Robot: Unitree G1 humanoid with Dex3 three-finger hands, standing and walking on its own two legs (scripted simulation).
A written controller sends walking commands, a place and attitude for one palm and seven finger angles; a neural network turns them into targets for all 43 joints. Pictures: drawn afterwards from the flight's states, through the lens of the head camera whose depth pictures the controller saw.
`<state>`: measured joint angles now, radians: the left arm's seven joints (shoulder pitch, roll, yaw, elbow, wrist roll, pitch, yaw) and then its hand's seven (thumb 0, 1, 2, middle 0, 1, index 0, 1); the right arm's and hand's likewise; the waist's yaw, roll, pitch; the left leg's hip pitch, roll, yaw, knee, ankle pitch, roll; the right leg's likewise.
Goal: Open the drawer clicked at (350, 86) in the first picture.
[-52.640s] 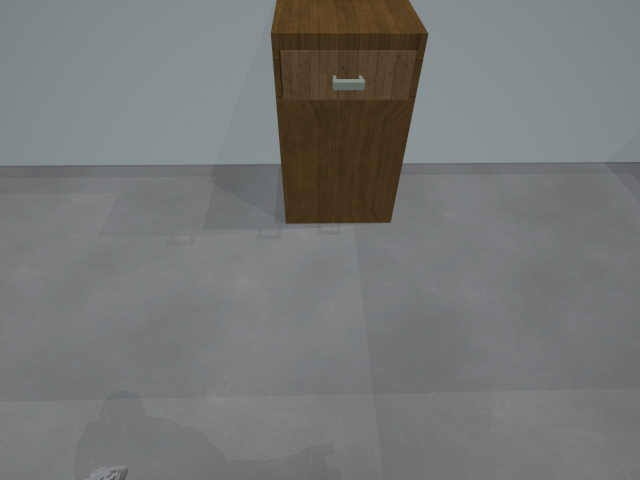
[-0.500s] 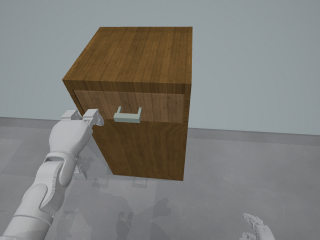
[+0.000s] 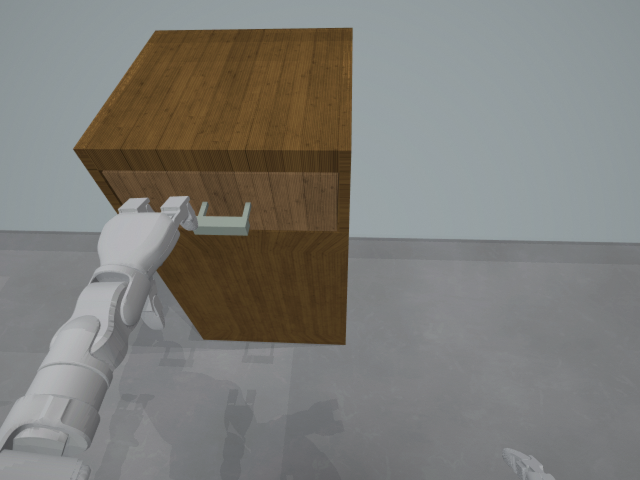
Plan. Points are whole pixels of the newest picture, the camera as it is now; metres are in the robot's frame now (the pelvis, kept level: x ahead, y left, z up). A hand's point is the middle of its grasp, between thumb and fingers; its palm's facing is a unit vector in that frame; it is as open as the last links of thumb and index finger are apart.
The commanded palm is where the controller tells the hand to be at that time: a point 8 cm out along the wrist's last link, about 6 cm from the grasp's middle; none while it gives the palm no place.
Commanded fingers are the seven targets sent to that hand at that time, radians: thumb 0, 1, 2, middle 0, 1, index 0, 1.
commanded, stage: move the hooked fingers above the handle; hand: left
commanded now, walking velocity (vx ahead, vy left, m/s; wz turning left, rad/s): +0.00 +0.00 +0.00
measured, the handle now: (223, 216) +0.56 +0.24 -0.08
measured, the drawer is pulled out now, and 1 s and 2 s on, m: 0.00 0.00 0.00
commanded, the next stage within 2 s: lower the fingers behind the handle in 1.70 s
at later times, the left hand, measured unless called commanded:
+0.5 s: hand (182, 236) +0.44 +0.25 +0.02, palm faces -0.05 -0.03 -1.00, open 13.8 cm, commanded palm +0.42 +0.25 +0.07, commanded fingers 0.00 -0.50 0.30 -0.30 -1.20 -0.30 -1.20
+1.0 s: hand (201, 221) +0.50 +0.25 -0.02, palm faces -0.06 -0.03 -1.00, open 13.8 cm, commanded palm +0.48 +0.25 +0.03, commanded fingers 0.00 -0.50 0.30 -0.30 -1.20 -0.30 -1.20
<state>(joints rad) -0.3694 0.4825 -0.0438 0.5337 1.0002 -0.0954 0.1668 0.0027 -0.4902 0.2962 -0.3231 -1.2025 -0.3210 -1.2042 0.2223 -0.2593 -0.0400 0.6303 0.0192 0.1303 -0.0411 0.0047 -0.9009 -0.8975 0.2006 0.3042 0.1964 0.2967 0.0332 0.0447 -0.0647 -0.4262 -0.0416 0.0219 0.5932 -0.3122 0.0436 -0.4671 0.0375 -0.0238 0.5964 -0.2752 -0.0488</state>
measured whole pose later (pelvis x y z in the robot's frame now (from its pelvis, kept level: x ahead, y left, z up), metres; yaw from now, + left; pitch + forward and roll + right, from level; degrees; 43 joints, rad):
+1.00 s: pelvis +0.00 +0.03 -0.03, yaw -1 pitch +22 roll -2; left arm -0.86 0.52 -0.01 1.14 1.11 -0.10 0.35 0.00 -0.49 0.30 -0.32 -1.20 -0.32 -1.20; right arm 0.37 -0.26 -0.05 0.69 -0.03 0.14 -0.01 0.00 -0.90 -0.90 0.20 0.30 0.20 0.30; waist -0.13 0.05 -0.16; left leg -0.82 -0.03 0.03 0.86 -0.42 0.07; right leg -0.83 0.04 -0.03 0.80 -0.35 -0.02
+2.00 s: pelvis +0.01 +0.03 -0.04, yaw -2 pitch +23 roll -3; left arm -0.83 0.55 0.01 1.13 1.10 -0.12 0.34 0.00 -0.49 0.30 -0.32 -1.20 -0.32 -1.20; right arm 0.38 -0.26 -0.04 0.69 -0.03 0.16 -0.01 0.00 -0.90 -0.90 0.20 0.30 0.20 0.30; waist -0.13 0.05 -0.16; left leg -0.85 -0.02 0.03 0.90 -0.44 0.08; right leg -0.86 0.06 -0.03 0.81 -0.35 -0.02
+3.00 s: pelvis -0.02 +0.02 -0.08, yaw -1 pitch +29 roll -4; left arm -0.97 0.61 -0.04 1.21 1.11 -0.07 0.36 0.00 -0.49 0.30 -0.28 -1.32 -0.32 -1.20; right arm 0.36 -0.26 -0.01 0.69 -0.03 0.11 -0.02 0.00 -0.90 -0.90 0.20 0.30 0.20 0.30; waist -0.16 0.06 -0.19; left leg -1.14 -0.02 0.00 1.14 -0.50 0.07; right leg -1.14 0.05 -0.07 1.05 -0.42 -0.03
